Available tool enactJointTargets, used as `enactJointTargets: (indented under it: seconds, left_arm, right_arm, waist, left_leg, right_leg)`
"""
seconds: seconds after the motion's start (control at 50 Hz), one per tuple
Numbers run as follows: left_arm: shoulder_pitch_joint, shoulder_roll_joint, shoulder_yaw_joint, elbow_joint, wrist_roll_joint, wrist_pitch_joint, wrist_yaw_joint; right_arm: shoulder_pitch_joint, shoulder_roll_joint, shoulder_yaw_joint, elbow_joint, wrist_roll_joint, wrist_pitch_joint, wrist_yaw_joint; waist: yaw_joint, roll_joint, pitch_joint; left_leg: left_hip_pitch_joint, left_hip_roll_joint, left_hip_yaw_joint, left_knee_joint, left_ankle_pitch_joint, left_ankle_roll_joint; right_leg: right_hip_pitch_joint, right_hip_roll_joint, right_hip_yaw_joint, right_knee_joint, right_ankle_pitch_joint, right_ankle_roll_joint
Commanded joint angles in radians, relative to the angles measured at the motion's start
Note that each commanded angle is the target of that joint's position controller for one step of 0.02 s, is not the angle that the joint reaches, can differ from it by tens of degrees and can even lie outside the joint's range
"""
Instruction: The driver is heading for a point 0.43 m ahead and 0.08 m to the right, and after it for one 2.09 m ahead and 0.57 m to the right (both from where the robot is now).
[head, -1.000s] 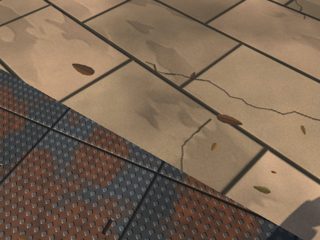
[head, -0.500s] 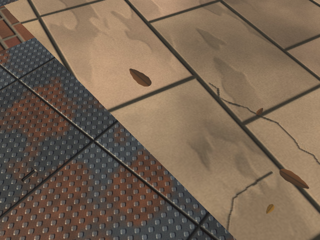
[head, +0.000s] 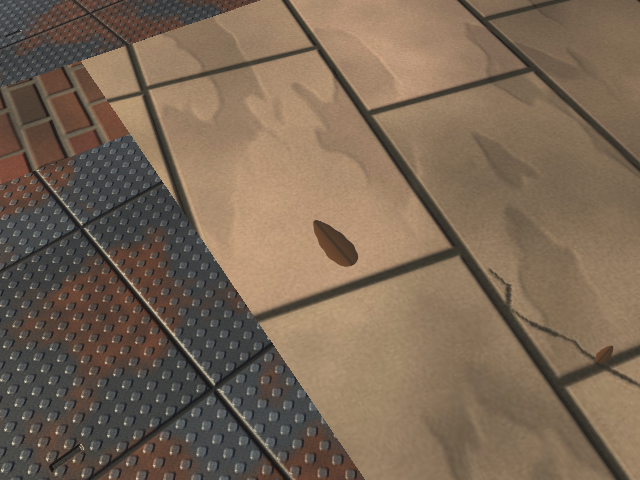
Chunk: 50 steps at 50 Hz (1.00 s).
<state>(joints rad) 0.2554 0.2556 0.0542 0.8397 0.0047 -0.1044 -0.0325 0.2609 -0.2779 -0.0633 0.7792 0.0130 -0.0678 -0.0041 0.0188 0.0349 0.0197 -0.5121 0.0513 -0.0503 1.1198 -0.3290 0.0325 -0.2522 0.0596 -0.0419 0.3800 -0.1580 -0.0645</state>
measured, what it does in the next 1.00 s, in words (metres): walks ahead, turning right: left foot, then right foot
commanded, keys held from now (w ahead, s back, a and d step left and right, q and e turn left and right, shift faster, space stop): w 0.20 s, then w+e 0.80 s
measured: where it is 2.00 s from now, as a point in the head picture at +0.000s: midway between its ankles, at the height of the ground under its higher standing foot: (415, 339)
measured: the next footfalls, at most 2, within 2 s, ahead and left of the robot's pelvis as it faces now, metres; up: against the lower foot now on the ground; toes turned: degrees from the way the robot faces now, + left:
left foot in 0.34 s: +0.35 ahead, +0.16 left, +0.00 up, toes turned -1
right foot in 0.86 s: +0.58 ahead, -0.14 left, +0.00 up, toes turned -22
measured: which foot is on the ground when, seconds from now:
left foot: up 0.00-0.32, down 0.34-0.88, up 0.90-1.00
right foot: down 0.00-0.34, up 0.36-0.84, down 0.86-1.00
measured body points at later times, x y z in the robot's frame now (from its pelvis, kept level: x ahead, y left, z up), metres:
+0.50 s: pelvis +0.27 +0.06 +0.00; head +0.30 +0.07 +0.45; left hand +0.37 +0.34 -0.13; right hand +0.37 -0.22 -0.10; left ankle +0.31 +0.16 -0.74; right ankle +0.21 -0.08 -0.65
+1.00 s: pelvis +0.52 -0.05 -0.01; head +0.55 -0.07 +0.44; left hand +0.75 +0.16 -0.11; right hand +0.52 -0.35 -0.13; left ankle +0.49 +0.14 -0.64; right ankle +0.54 -0.13 -0.74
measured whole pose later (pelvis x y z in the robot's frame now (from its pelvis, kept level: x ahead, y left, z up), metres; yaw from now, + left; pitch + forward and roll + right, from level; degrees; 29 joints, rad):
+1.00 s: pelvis +0.52 -0.05 -0.01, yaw -24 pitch +1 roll +1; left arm 0.22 0.29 0.08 0.72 -0.01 -0.04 -0.04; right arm 0.19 -0.29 -0.06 0.80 0.01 -0.11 0.00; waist 0.00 0.01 0.06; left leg -0.42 0.07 -0.03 1.21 -0.39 0.00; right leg -0.37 0.08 -0.01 0.53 -0.17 -0.09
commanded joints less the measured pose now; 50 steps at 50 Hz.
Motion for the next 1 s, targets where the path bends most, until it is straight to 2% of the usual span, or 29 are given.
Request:
enactJointTargets:
  seconds: [0.02, 0.14, 0.22, 0.28, 0.3, 0.32, 0.34, 0.36, 0.38, 0.4, 0.42, 0.44, 0.46, 0.5, 0.56, 0.66, 0.72, 0.76, 0.8, 0.82, 0.84, 0.86, 0.88, 0.9, 0.92, 0.94, 0.96, 0.98, 1.0]
  left_arm:
    - [-0.008, 0.138, 0.028, -0.047, -0.007, -0.017, 0.008]
    - [0.068, 0.173, 0.035, -0.013, -0.022, 0.003, 0.024]
    - [0.143, 0.177, 0.035, 0.023, -0.03, 0.021, 0.025]
    - [0.136, 0.203, 0.043, 0.03, -0.033, 0.039, 0.034]
    - [0.111, 0.211, 0.044, 0.025, -0.034, 0.043, 0.037]
    - [0.105, 0.186, 0.034, 0.018, -0.028, 0.043, 0.037]
    - [0.095, 0.12, 0.009, -0.017, -0.002, 0.039, 0.037]
    - [0.236, 0.016, -0.02, -0.029, -0.019, 0.018, 0.033]
    - [0.187, 0.132, 0.006, -0.009, -0.045, 0.009, 0.032]
    - [0.098, 0.174, 0.022, -0.036, -0.055, 0.008, 0.032]
    - [0.055, 0.162, 0.023, -0.042, -0.047, 0.013, 0.036]
    - [0.038, 0.152, 0.027, -0.046, -0.035, 0.021, 0.038]
    - [0.059, 0.135, 0.03, -0.043, -0.035, 0.036, 0.037]
    - [0.07, 0.092, 0.026, -0.047, -0.038, 0.06, 0.035]
    - [0.021, 0.081, 0.028, -0.079, -0.029, 0.076, 0.034]
    - [-0.125, 0.056, 0.015, -0.129, -0.025, 0.066, 0.004]
    - [-0.219, 0.053, 0.009, -0.175, -0.025, 0.066, -0.013]
    - [-0.253, 0.063, 0.011, -0.204, -0.025, 0.067, -0.023]
    - [-0.234, 0.087, 0.023, -0.221, -0.025, 0.07, -0.03]
    - [-0.182, 0.108, 0.036, -0.217, -0.025, 0.073, -0.029]
    - [-0.063, 0.145, 0.059, -0.191, -0.029, 0.075, -0.026]
    - [0.107, 0.21, 0.095, -0.146, -0.031, 0.079, -0.011]
    - [0.19, 0.321, 0.125, -0.126, -0.033, 0.088, 0.012]
    - [0.149, 0.356, 0.116, -0.168, -0.028, 0.07, 0.004]
    - [0.154, 0.26, 0.089, -0.168, -0.023, 0.057, -0.005]
    - [0.122, 0.218, 0.077, -0.163, -0.023, 0.046, -0.005]
    - [0.052, 0.189, 0.067, -0.172, -0.025, 0.043, -0.003]
    - [-0.006, 0.143, 0.052, -0.186, -0.02, 0.043, 0.0]
    - [-0.031, 0.149, 0.051, -0.204, -0.006, 0.042, 0.005]
  right_arm:
    - [-0.002, -0.054, -0.014, -0.073, -0.007, -0.005, -0.004]
    - [-0.194, -0.025, 0.005, -0.118, -0.004, -0.016, 0.01]
    - [-0.306, -0.037, 0.005, -0.159, 0.006, -0.026, 0.029]
    - [-0.273, -0.075, -0.009, -0.164, 0.005, -0.04, 0.04]
    - [-0.191, -0.099, -0.022, -0.142, 0.002, -0.044, 0.037]
    - [-0.045, -0.149, -0.047, -0.101, -0.006, -0.045, 0.028]
    - [0.142, -0.227, -0.068, -0.076, -0.024, -0.043, 0.015]
    - [0.177, -0.285, -0.077, -0.056, -0.029, -0.032, 0.018]
    - [0.174, -0.182, -0.054, -0.06, -0.019, -0.027, 0.017]
    - [0.112, -0.137, -0.038, -0.062, -0.012, -0.029, 0.013]
    - [0.043, -0.111, -0.028, -0.064, -0.015, -0.031, 0.014]
    - [-0.01, -0.082, -0.02, -0.062, -0.018, -0.034, 0.017]
    - [-0.042, -0.067, -0.016, -0.058, -0.025, -0.04, 0.019]
    - [-0.067, -0.07, -0.023, -0.044, -0.025, -0.053, 0.019]
    - [-0.057, -0.099, -0.035, -0.017, -0.03, -0.06, 0.008]
    - [-0.023, -0.138, -0.045, 0.012, -0.024, -0.046, -0.008]
    - [0.029, -0.162, -0.054, 0.035, -0.011, -0.028, -0.011]
    - [0.047, -0.177, -0.06, 0.048, 0.0, -0.012, -0.011]
    - [0.033, -0.203, -0.067, 0.047, 0.008, 0.002, -0.015]
    - [0.024, -0.218, -0.071, 0.043, 0.013, 0.01, -0.018]
    - [0.008, -0.224, -0.071, 0.04, 0.017, 0.019, -0.02]
    - [0.008, -0.205, -0.062, 0.035, 0.015, 0.019, -0.023]
    - [0.047, -0.106, -0.031, -0.002, -0.026, 0.007, -0.021]
    - [0.071, -0.05, -0.003, -0.045, -0.021, -0.033, -0.009]
    - [-0.053, -0.141, -0.024, -0.066, 0.02, -0.063, 0.005]
    - [-0.096, -0.141, -0.021, -0.08, 0.033, -0.078, 0.01]
    - [-0.093, -0.13, -0.021, -0.067, 0.011, -0.083, 0.002]
    - [-0.094, -0.14, -0.03, -0.053, -0.015, -0.073, -0.006]
    - [-0.064, -0.143, -0.034, -0.056, -0.016, -0.06, -0.003]
  waist:
    - [-0.02, -0.111, -0.033]
    - [0.041, -0.098, 0.001]
    - [0.075, -0.103, 0.035]
    - [0.024, -0.123, 0.02]
    - [-0.031, -0.124, -0.022]
    - [-0.097, -0.106, -0.124]
    - [-0.167, 0.008, -0.29]
    - [-0.098, 0.281, -0.418]
    - [-0.138, 0.177, -0.369]
    - [-0.133, 0.126, -0.22]
    - [-0.101, 0.065, -0.149]
    - [-0.072, 0.064, -0.09]
    - [-0.039, 0.081, -0.064]
    - [-0.012, 0.072, -0.037]
    - [-0.005, 0.031, -0.005]
    - [-0.054, 0.007, 0.036]
    - [-0.09, -0.002, 0.068]
    - [-0.093, 0.006, 0.076]
    - [-0.061, 0.034, 0.043]
    - [-0.025, 0.055, 0.0]
    - [0.047, 0.053, -0.064]
    - [0.13, 0.022, -0.153]
    - [0.108, -0.186, -0.226]
    - [0.042, -0.282, -0.378]
    - [0.107, -0.144, -0.333]
    - [0.088, -0.129, -0.209]
    - [0.037, -0.047, -0.135]
    - [0.003, -0.035, -0.087]
    - [-0.031, -0.092, -0.087]
  left_leg:
    - [-0.146, 0.074, -0.017, -0.102, 0.067, -0.025]
    - [-0.1, 0.042, 0.031, -0.464, 0.379, -0.039]
    - [-0.099, 0.015, 0.035, -0.568, 0.368, -0.022]
    - [-0.01, -0.011, 0.031, -0.632, 0.269, 0.007]
    - [0.119, -0.033, 0.05, -0.668, 0.266, 0.025]
    - [0.35, -0.021, 0.045, -0.659, 0.289, 0.055]
    - [0.658, 0.178, -0.155, -0.616, 0.317, 0.121]
    - [0.935, 0.393, -0.579, -0.715, 0.152, 0.267]
    - [0.879, 0.365, -0.616, -0.779, -0.002, 0.25]
    - [0.753, 0.331, -0.457, -0.8, 0.012, 0.204]
    - [0.619, 0.289, -0.348, -0.832, 0.077, 0.179]
    - [0.511, 0.255, -0.263, -0.87, 0.135, 0.167]
    - [0.433, 0.23, -0.191, -0.909, 0.174, 0.156]
    - [0.361, 0.222, -0.102, -0.962, 0.249, 0.162]
    - [0.36, 0.225, 0.006, -0.991, 0.342, 0.168]
    - [0.401, 0.198, 0.166, -1.001, 0.376, 0.134]
    - [0.495, 0.227, 0.203, -0.979, 0.394, 0.126]
    - [0.569, 0.248, 0.22, -0.935, 0.461, 0.112]
    - [0.611, 0.254, 0.25, -0.833, 0.734, 0.09]
    - [0.618, 0.249, 0.264, -0.738, 0.911, 0.078]
    - [0.592, 0.226, 0.287, -0.571, 1.017, 0.058]
    - [0.459, 0.183, 0.307, -0.333, 0.925, 0.019]
    - [0.1, 0.09, 0.306, 0.024, 0.31, -0.039]
    - [-0.189, -0.097, 0.073, 0.275, -0.283, -0.071]
    - [-0.305, -0.041, -0.045, 0.306, -0.222, -0.048]
    - [-0.333, 0.0, -0.03, 0.246, -0.136, -0.023]
    - [-0.275, 0.044, -0.03, 0.152, -0.064, -0.019]
    - [-0.202, 0.071, -0.026, 0.074, -0.013, -0.018]
    - [-0.141, 0.079, -0.035, 0.051, 0.013, -0.03]
  right_leg:
    - [0.113, -0.283, 0.272, -0.222, 0.191, -0.188]
    - [0.12, -0.229, 0.128, -0.241, 0.221, -0.136]
    - [0.206, -0.278, 0.156, -0.197, 0.207, -0.129]
    - [0.256, -0.309, 0.201, -0.113, 0.288, -0.106]
    - [0.24, -0.287, 0.186, -0.028, 0.403, -0.088]
    - [0.168, -0.231, 0.15, 0.141, 0.446, -0.058]
    - [-0.036, -0.155, 0.098, 0.456, 0.184, -0.014]
    - [-0.394, -0.016, 0.08, 0.77, -0.417, 0.037]
    - [-0.497, -0.067, 0.175, 0.889, -0.428, 0.039]
    - [-0.546, -0.107, 0.16, 0.906, -0.337, 0.034]
    - [-0.511, -0.148, 0.141, 0.876, -0.251, 0.039]
    - [-0.477, -0.172, 0.141, 0.83, -0.197, 0.044]
    - [-0.42, -0.194, 0.148, 0.805, -0.157, 0.047]
    - [-0.386, -0.204, 0.141, 0.778, -0.118, 0.056]
    - [-0.447, -0.208, 0.156, 0.697, -0.007, 0.072]
    - [-0.425, -0.187, 0.083, 0.42, 0.212, 0.062]
    - [-0.449, -0.176, 0.042, 0.322, 0.186, 0.04]
    - [-0.46, -0.162, 0.015, 0.284, 0.114, 0.016]
    - [-0.382, -0.113, -0.036, 0.267, 0.014, -0.019]
    - [-0.297, -0.073, -0.068, 0.271, -0.04, -0.041]
    - [-0.139, -0.024, -0.093, 0.234, -0.039, -0.07]
    - [0.133, 0.005, -0.064, 0.176, 0.025, -0.11]
    - [0.443, -0.217, 0.312, 0.151, 0.023, -0.208]
    - [0.639, -0.403, 0.873, -0.033, -0.143, -0.387]
    - [0.625, -0.388, 0.805, -0.094, -0.16, -0.328]
    - [0.503, -0.352, 0.65, -0.088, -0.105, -0.287]
    - [0.349, -0.303, 0.536, -0.087, -0.015, -0.248]
    - [0.233, -0.258, 0.444, -0.107, 0.078, -0.214]
    - [0.153, -0.257, 0.433, -0.126, 0.146, -0.232]
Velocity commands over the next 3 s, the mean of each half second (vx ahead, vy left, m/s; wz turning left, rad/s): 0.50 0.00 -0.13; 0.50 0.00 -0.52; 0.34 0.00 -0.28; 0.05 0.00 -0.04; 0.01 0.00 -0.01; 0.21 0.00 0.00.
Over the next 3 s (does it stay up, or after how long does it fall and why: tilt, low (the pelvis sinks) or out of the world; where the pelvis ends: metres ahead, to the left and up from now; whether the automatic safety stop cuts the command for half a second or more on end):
stays up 0.90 -0.18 -0.01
